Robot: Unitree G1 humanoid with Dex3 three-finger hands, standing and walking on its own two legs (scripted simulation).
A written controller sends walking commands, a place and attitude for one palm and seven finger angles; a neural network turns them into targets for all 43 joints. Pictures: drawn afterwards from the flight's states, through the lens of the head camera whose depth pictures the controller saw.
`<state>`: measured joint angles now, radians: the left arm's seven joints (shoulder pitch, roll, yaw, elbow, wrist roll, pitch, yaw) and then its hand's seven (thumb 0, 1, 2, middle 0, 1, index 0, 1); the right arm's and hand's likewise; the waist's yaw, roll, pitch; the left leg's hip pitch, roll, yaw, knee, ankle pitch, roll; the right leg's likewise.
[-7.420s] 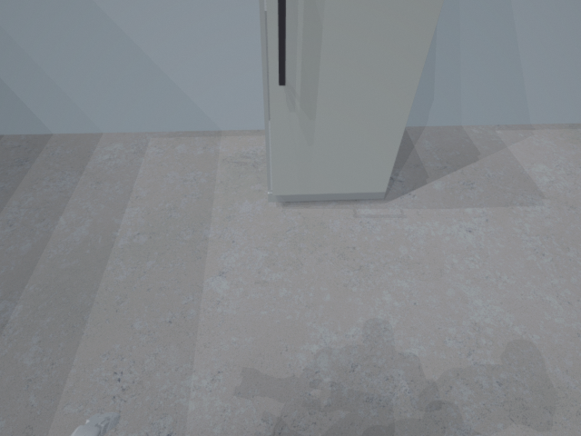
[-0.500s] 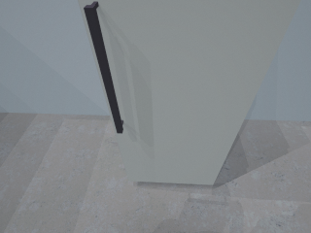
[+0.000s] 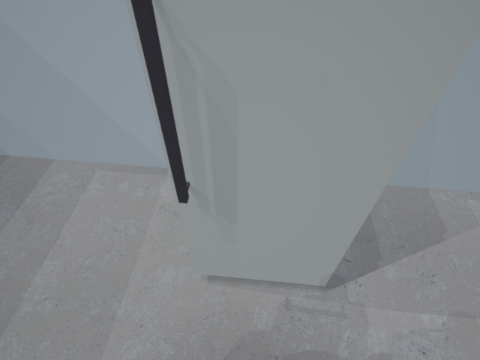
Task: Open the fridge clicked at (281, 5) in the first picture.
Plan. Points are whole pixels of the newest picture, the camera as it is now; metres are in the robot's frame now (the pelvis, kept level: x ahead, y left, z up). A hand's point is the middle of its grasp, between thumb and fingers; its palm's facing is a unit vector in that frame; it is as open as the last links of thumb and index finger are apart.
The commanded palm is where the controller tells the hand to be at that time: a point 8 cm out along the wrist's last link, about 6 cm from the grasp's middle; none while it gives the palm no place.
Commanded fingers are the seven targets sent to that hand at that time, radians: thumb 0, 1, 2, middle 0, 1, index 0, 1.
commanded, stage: come to a stop and stand still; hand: left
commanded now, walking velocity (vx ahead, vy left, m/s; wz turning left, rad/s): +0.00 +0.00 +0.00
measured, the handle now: (171, 122) +0.51 +0.18 +0.12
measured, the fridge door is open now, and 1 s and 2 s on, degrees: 0 0 0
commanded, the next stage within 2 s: look again from close up in 0.80 s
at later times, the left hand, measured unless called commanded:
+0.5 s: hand out of the picture -0.01 +0.20 -0.17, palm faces +0.04 -0.98 -0.19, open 7.4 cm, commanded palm none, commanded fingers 0.00 0.90 0.90 -0.20 -0.30 -0.20 -0.30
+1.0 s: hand out of the picture -0.04 +0.21 -0.18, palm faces +0.01 -0.98 -0.19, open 7.4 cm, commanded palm none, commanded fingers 0.00 0.90 0.90 -0.20 -0.30 -0.20 -0.30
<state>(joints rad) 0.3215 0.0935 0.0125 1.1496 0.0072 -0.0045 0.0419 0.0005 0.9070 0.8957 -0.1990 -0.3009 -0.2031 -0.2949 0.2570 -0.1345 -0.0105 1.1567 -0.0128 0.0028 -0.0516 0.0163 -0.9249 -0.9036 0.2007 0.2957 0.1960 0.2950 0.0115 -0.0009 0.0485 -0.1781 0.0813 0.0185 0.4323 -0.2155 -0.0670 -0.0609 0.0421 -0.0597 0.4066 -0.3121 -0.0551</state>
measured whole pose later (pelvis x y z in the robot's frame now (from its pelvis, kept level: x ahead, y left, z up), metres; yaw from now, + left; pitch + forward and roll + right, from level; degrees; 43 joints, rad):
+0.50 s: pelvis -0.01 +0.03 +0.00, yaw +0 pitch -3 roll +0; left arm 0.28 0.15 0.01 1.13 0.01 0.00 0.04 0.00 0.91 0.90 -0.20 -0.30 -0.20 -0.29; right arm 0.27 -0.13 0.00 1.16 -0.01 -0.01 -0.03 0.01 -0.91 -0.90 0.20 0.30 0.20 0.30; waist 0.00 -0.01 0.06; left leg -0.16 0.04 0.05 0.39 -0.19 -0.02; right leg -0.05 0.00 -0.04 0.38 -0.28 -0.01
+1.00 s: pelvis -0.02 +0.05 +0.00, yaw +0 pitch -2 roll -1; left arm 0.31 0.14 -0.01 1.11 0.02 -0.03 0.05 0.00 0.91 0.90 -0.20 -0.30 -0.20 -0.29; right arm 0.27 -0.17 0.00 1.08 -0.02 -0.02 -0.01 0.01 -0.91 -0.90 0.20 0.30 0.20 0.30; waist -0.01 0.02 0.06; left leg -0.26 0.04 0.05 0.50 -0.22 0.00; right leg -0.13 -0.01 -0.04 0.45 -0.29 0.01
